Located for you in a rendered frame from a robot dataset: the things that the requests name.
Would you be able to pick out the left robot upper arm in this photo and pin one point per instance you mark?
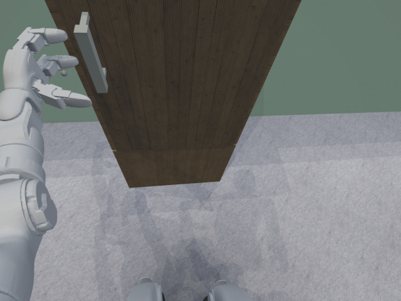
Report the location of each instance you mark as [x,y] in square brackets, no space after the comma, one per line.
[27,212]

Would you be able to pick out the robot left thigh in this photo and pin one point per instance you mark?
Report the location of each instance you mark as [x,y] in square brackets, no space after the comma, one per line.
[148,291]

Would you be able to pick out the cupboard door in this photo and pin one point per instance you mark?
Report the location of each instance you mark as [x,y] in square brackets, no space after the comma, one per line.
[180,73]

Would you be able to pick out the robot left shin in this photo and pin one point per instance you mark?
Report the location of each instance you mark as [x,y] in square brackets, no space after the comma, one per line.
[144,280]

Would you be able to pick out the left robot forearm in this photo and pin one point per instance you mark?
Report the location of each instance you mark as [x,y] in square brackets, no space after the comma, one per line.
[21,142]

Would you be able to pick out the left robot hand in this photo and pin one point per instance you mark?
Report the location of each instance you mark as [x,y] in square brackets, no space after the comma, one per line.
[21,71]

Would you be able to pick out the handle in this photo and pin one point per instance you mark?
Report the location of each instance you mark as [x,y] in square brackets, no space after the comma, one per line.
[85,42]

